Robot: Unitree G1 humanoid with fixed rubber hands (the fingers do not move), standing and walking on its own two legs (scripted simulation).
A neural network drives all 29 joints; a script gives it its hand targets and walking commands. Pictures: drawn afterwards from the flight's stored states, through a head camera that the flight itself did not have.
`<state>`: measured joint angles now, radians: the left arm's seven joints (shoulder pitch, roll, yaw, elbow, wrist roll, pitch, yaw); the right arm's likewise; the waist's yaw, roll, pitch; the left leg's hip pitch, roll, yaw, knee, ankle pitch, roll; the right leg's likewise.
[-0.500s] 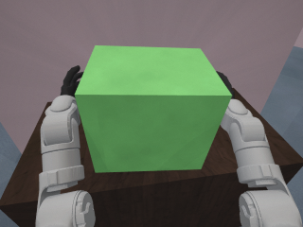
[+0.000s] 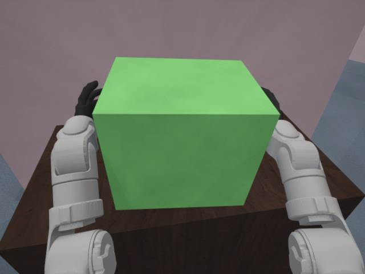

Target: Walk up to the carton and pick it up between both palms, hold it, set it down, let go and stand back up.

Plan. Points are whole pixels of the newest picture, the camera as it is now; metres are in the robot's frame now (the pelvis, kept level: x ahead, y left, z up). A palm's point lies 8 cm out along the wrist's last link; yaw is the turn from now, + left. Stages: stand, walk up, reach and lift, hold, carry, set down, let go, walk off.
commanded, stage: hold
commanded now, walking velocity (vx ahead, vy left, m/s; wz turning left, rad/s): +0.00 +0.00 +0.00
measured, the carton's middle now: (180, 132) +0.39 +0.00 +0.18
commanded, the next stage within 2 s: set down in 0.50 s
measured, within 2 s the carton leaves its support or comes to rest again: neither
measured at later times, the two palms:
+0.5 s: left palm (86, 120) +0.36 +0.18 +0.23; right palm (270, 123) +0.36 -0.19 +0.21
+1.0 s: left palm (87, 121) +0.39 +0.19 +0.21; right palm (257, 133) +0.38 -0.18 +0.17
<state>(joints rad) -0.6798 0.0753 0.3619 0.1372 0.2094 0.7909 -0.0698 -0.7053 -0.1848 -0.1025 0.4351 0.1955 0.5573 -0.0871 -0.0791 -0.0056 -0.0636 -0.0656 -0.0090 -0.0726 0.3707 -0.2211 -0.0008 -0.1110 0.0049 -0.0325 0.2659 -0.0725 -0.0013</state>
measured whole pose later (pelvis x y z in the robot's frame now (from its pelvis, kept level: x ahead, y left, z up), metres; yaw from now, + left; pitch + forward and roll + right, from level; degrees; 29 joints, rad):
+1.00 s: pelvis +0.01 -0.01 +0.00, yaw +2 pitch -6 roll -1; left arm -0.74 0.06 0.41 0.34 0.25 0.50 -0.11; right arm -0.66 -0.08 -0.24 0.61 -0.02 0.19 -0.02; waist -0.05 -0.03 0.03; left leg 0.00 -0.02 -0.10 0.31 -0.20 -0.01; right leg -0.06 -0.01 -0.06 0.26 -0.09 0.00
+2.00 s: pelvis +0.04 +0.01 +0.00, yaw +1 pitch +0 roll -1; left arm -0.68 0.04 0.29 0.52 0.16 0.27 0.01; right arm -0.58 -0.16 -0.21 0.70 0.02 0.02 -0.02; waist -0.03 0.00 -0.01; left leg -0.09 -0.01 -0.08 0.34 -0.25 0.00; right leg -0.13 0.00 -0.05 0.25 -0.11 0.01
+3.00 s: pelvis +0.05 +0.01 +0.00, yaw +1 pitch +8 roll -1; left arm -0.78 0.06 0.37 0.89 0.17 0.02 -0.01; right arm -0.65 -0.08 -0.45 0.87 -0.24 -0.12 0.03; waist 0.02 0.03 -0.04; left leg -0.24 -0.01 -0.08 0.35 -0.25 0.00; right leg -0.28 0.00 -0.05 0.25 -0.11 0.01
